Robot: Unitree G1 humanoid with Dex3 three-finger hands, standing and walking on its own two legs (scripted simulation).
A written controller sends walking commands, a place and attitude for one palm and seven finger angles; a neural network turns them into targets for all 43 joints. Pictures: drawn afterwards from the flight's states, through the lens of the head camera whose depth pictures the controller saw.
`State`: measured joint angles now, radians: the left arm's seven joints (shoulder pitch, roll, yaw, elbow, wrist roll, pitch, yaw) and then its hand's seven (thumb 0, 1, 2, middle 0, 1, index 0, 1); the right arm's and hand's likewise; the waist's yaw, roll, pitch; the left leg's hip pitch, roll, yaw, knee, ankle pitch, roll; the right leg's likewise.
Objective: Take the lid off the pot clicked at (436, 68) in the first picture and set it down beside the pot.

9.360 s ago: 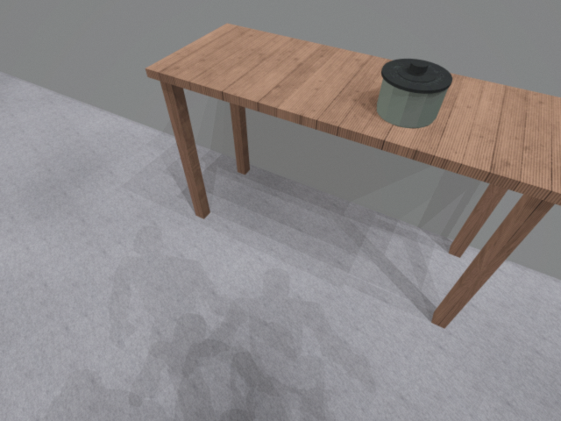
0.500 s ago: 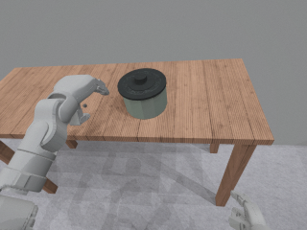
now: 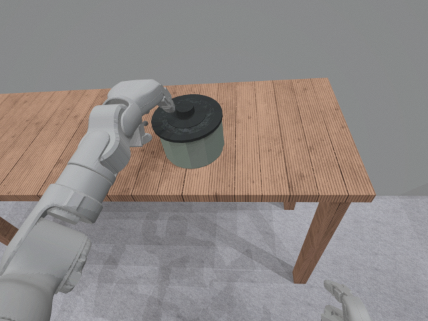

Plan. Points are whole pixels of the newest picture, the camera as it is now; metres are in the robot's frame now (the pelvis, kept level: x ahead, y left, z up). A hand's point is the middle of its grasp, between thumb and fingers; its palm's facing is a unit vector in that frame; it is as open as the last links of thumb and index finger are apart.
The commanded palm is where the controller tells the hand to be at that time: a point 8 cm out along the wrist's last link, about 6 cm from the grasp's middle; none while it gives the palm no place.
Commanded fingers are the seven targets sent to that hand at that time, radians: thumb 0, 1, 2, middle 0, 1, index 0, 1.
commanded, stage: move the open hand above the knob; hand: left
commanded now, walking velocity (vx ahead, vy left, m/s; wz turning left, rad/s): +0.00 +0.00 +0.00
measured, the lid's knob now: (185, 109) +0.56 +0.08 +0.10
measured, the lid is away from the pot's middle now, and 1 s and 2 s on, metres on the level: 0.00 0.00 0.00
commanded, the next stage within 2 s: lower the open fingers around the knob in 1.34 s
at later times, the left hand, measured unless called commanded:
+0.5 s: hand (175, 98) +0.50 +0.08 +0.17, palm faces -0.25 -0.02 -0.97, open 10.1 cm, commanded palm +0.51 +0.09 +0.23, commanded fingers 0.00 -0.33 1.52 -0.85 -0.08 -0.85 -0.08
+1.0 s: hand (173, 94) +0.53 +0.09 +0.17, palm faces -0.29 -0.04 -0.96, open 10.1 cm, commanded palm +0.53 +0.10 +0.23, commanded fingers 0.00 -0.33 1.52 -0.85 -0.08 -0.85 -0.08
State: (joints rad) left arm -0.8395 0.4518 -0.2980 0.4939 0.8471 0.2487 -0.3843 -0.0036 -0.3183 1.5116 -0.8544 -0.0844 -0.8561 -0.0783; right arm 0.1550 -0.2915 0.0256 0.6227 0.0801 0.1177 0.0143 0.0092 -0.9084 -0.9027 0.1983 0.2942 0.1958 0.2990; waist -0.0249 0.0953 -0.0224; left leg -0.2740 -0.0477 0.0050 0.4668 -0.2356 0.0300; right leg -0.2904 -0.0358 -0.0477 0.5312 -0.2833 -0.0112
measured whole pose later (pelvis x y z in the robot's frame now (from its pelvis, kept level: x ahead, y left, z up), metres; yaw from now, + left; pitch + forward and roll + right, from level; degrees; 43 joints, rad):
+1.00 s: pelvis +0.02 +0.01 +0.00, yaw -2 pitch +10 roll +1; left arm -1.25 0.36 -0.29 1.08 0.90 0.26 -0.30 0.00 -0.32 1.51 -0.85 -0.08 -0.85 -0.08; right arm 0.30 -0.28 0.01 0.72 0.06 0.06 -0.02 0.01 -0.91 -0.90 0.20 0.29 0.20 0.30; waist -0.12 0.07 -0.08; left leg -0.38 -0.04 0.04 0.45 -0.24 0.04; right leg -0.39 -0.02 -0.01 0.49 -0.26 0.00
